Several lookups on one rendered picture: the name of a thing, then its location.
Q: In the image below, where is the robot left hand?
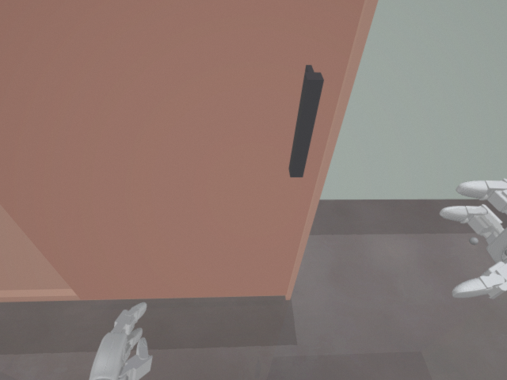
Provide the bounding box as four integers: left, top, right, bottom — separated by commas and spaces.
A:
89, 302, 152, 380

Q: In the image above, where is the wardrobe door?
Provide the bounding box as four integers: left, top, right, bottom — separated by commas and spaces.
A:
0, 0, 364, 300
0, 204, 71, 291

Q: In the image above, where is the robot right hand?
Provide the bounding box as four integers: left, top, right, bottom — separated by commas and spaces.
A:
439, 179, 507, 299

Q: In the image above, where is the handle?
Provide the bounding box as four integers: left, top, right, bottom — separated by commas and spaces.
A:
289, 65, 324, 177

